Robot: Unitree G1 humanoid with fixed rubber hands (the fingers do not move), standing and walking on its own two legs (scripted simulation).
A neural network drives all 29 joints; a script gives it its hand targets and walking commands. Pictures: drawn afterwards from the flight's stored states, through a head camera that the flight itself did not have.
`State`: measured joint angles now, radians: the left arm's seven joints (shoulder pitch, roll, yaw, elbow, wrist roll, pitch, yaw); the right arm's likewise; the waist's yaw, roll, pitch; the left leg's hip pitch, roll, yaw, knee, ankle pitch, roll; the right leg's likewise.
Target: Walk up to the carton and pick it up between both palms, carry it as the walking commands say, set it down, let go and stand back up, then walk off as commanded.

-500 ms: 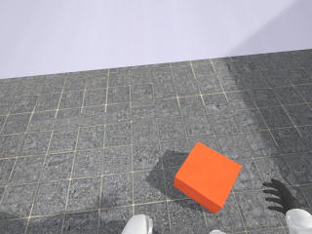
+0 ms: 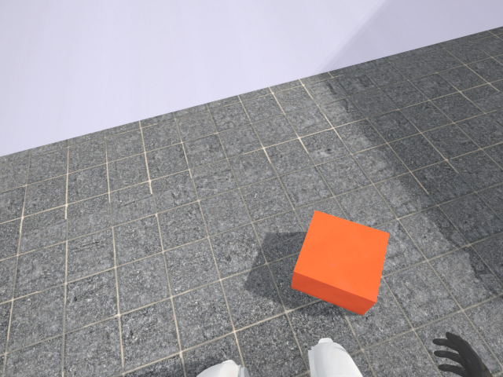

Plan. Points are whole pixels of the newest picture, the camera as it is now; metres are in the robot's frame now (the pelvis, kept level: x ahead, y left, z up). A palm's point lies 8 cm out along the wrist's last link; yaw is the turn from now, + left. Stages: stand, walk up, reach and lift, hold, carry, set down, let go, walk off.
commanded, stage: walk up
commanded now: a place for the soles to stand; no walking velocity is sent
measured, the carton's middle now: (338, 261) +0.55 -0.25 -0.64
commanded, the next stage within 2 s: none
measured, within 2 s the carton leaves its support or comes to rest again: neither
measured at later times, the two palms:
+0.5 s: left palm out of the picture +0.10 +0.35 -0.09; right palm out of the picture +0.08 -0.32 -0.08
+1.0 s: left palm out of the picture +0.09 +0.31 -0.09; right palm out of the picture +0.02 -0.36 -0.08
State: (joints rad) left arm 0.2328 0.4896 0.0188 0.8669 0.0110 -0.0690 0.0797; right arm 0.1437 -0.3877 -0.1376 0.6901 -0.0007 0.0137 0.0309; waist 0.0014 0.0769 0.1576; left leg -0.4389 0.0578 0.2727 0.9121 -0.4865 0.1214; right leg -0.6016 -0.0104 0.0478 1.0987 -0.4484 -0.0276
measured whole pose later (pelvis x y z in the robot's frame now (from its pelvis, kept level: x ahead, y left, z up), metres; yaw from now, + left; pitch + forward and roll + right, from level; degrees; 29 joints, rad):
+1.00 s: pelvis -0.04 -0.02 +0.00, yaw -10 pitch -3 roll -2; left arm 0.24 0.49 0.02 0.87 0.01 -0.04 0.05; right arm 0.16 -0.39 -0.13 0.78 0.00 0.00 0.00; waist 0.00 0.03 0.13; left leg -0.43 0.07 0.09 0.97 -0.49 0.03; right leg -0.55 0.06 0.07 1.03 -0.39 -0.01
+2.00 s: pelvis -0.07 -0.08 -0.01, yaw -18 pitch -3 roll +0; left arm 0.27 0.48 0.02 0.87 0.01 -0.10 0.05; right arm 0.16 -0.39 -0.12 0.78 0.00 0.02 0.01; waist 0.00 0.02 0.12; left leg -0.43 0.08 0.06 0.98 -0.55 0.00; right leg -0.52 0.05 0.07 0.94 -0.37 -0.02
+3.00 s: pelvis -0.06 -0.08 +0.00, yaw -19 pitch -2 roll +0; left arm 0.25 0.48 0.02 0.87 0.01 -0.10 0.05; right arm 0.15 -0.39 -0.12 0.80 0.00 0.02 0.01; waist 0.00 0.02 0.11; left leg -0.43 0.07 0.06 0.96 -0.50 0.00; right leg -0.52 0.04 0.06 0.93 -0.37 -0.01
